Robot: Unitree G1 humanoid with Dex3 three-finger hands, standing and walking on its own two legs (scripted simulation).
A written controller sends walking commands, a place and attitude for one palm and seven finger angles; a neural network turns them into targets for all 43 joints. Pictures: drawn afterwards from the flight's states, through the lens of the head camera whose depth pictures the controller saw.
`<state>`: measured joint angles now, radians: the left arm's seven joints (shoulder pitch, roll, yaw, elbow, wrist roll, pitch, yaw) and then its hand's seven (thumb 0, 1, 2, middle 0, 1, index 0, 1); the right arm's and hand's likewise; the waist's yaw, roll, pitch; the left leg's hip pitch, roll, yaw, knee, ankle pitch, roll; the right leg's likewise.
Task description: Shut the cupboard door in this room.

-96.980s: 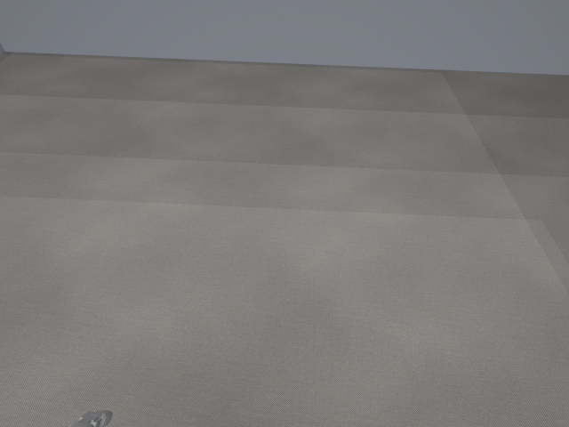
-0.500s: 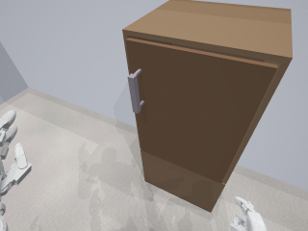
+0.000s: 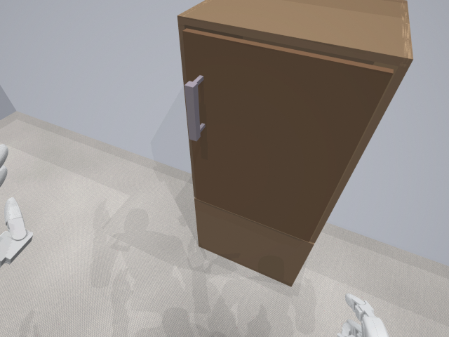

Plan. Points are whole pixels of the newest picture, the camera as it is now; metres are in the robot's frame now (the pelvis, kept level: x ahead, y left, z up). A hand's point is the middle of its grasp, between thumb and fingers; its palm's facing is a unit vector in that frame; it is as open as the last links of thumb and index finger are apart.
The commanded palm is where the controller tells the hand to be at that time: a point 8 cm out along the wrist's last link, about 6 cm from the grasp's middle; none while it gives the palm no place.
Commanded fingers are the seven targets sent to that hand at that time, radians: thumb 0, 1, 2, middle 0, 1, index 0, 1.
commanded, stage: step back with the hand held close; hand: left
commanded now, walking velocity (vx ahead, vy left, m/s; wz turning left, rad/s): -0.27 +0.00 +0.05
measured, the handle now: (197, 108) +0.61 +0.11 +0.09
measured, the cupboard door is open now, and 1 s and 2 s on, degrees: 0 0 0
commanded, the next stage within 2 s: stop stepping back and stand still in 1.20 s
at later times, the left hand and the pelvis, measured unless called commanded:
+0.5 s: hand (10, 265) +0.16 +0.26 +0.18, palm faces +0.48 -0.76 -0.44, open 7.4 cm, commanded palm +0.09 +0.30 +0.19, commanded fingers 0.00 0.90 0.90 -0.20 -0.30 -0.20 -0.30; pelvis -0.04 +0.00 -0.02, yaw +1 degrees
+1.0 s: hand out of the picture +0.10 +0.27 +0.18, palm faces +0.49 -0.75 -0.44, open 7.4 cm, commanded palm +0.03 +0.31 +0.19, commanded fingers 0.00 0.90 0.90 -0.20 -0.30 -0.20 -0.30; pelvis -0.08 +0.00 +0.00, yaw +6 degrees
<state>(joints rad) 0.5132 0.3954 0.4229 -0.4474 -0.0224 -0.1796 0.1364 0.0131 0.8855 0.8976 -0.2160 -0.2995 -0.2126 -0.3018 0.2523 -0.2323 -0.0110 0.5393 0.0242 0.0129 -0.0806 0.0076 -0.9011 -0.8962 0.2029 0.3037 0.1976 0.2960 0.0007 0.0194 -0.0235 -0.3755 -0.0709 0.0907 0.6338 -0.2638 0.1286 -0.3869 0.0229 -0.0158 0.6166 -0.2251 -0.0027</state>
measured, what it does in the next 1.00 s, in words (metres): steps on the spot: left foot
